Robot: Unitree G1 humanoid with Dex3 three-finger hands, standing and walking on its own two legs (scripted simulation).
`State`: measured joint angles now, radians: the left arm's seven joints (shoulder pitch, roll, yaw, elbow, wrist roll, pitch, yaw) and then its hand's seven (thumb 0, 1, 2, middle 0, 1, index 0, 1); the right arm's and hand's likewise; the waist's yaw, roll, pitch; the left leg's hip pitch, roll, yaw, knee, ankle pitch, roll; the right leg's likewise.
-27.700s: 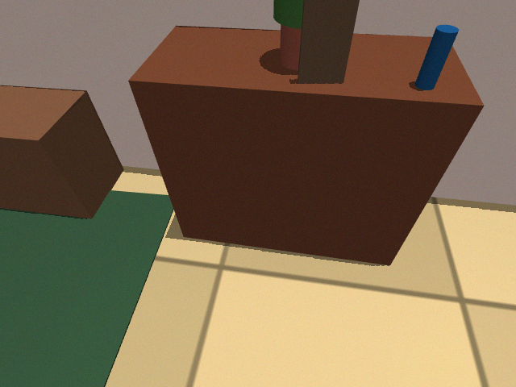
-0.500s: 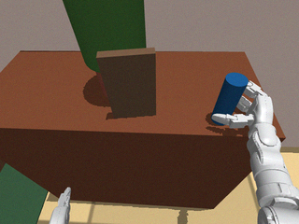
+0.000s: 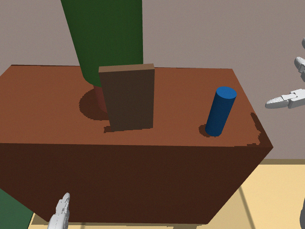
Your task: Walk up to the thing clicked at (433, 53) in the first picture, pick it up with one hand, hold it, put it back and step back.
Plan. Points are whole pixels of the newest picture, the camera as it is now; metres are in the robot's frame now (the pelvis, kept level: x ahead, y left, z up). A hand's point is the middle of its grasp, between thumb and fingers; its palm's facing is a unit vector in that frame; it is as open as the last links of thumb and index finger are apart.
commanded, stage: sink last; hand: right
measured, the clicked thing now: (219, 113) +0.41 -0.15 +0.11
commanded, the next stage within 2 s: home in 1.08 s
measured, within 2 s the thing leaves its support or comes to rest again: neither
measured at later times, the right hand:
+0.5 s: hand out of the picture +0.26 -0.31 +0.21, palm faces +0.49 +0.79 -0.37, open 17.5 cm
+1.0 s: hand out of the picture +0.16 -0.24 +0.20, palm faces +0.43 +0.79 -0.45, open 17.5 cm
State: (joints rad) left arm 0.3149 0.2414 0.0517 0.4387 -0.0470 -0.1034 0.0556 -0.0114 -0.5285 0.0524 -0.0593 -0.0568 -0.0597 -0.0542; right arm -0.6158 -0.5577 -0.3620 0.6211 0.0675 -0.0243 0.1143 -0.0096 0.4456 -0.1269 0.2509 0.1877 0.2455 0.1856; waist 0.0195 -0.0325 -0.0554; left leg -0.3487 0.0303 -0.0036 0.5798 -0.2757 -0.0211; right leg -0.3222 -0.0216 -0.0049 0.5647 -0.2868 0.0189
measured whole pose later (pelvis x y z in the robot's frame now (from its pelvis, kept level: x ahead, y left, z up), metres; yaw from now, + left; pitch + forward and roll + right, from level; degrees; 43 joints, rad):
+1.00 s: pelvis -0.01 +0.01 +0.01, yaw -2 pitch -5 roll -1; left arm 0.28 0.22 0.18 0.56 -0.03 -0.12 0.04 -0.01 -0.52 0.05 -0.05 -0.05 -0.06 -0.04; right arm 0.44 -0.33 -0.40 -0.40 0.06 -0.32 0.00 -0.01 0.56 -0.04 0.06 0.06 0.06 0.05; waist -0.06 -0.06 0.05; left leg -0.16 0.03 0.04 0.48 -0.23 -0.01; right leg -0.14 -0.02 0.04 0.44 -0.22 0.03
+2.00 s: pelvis +0.01 +0.00 +0.01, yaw -1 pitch +0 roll +0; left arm 0.18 0.20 -0.01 0.71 0.01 -0.09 0.05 0.01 0.87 0.89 -0.20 -0.29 -0.20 -0.29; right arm 0.27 -0.16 -0.04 0.53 0.00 -0.17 -0.06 -0.02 0.59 -0.02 0.05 0.04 0.05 0.04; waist -0.01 0.02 0.07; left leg -0.23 0.03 0.02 0.48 -0.24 -0.02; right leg -0.22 -0.02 0.01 0.48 -0.26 0.02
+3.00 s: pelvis -0.01 +0.00 +0.01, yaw +1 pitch -3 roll +0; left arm 0.19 0.38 -0.02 1.09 0.02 0.00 -0.02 0.01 0.90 0.90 -0.20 -0.29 -0.20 -0.29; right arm 0.18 -0.37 0.03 1.11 -0.02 -0.01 0.01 -0.01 0.57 -0.03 0.05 0.04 0.05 0.04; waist 0.00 -0.01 0.03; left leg -0.16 0.03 -0.02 0.39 -0.17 -0.02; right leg -0.12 -0.02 -0.03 0.37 -0.19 0.02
